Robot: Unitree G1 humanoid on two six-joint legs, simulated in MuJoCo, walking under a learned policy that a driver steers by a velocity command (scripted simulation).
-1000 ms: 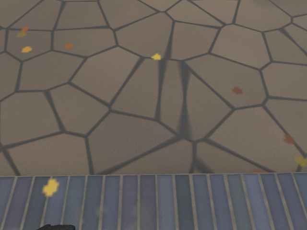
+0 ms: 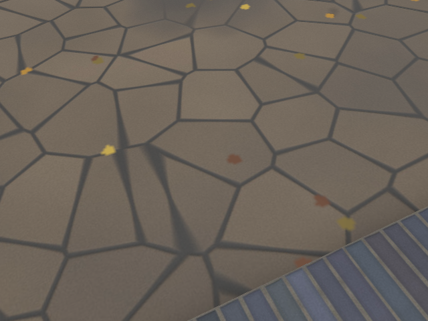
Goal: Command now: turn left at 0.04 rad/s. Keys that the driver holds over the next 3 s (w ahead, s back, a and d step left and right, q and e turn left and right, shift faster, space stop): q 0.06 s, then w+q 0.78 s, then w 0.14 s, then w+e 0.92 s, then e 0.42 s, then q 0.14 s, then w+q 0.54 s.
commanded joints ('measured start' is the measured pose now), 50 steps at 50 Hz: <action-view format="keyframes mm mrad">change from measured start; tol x32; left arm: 1 -29 129 28 -43 4 -39 5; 42 -265 166 64 -108 -15 -178 -54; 50 157 174 88 5 -60 -170 -62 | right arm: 1 -19 -112 -27 -52 7 -8 -6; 50 105 -161 -48 -112 72 -48 -7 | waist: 1 16 -177 -9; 20 -12 -96 -21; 22 -80 318 -123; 45 93 96 -65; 48 72 -416 -354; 50 118 -102 -70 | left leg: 1 37 13 -19 -42 72 -4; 10 -562 49 -93 545 -252 51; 20 67 -59 159 112 -45 118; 23 466 311 -846 -327 -467 422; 37 67 55 -220 -280 236 245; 46 61 -1 -270 293 607 185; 48 -380 -192 -200 886 -407 99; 50 -546 -79 -165 931 -241 121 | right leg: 1 -46 -133 127 -186 37 -41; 7 61 -369 382 -343 -401 -218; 18 64 -308 -22 -286 -16 -150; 24 -695 -61 59 814 -192 10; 38 -296 -39 30 210 536 55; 43 -358 -28 22 136 301 14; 46 143 -35 8 29 314 -65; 48 529 -422 721 -138 148 -349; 50 281 -367 615 -230 -53 -295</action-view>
